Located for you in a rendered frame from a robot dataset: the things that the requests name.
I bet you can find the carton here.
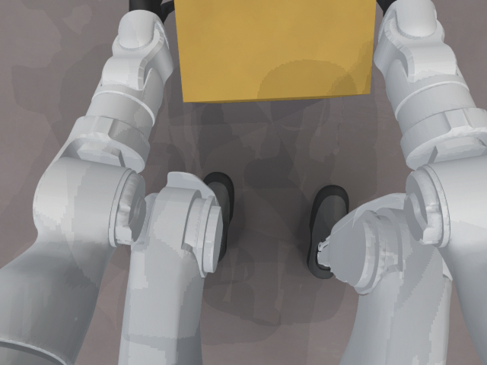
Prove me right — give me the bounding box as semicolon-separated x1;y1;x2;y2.
174;0;377;103

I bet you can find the left robot upper arm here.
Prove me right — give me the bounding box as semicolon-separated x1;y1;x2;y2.
0;157;146;365

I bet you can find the robot left forearm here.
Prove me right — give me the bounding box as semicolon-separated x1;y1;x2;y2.
33;10;174;228

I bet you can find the right robot upper arm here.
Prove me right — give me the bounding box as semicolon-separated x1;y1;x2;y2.
403;154;487;365

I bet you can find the right robot foot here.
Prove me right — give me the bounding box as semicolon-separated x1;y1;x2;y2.
307;185;349;279

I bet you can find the right robot hand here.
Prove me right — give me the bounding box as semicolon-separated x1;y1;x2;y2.
376;0;396;16

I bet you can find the left robot hand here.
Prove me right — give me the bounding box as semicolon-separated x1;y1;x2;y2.
129;0;175;24

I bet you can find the robot right forearm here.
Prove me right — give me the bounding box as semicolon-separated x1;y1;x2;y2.
374;0;487;170

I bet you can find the left robot shin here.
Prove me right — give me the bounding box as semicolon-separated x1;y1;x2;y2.
131;172;220;251

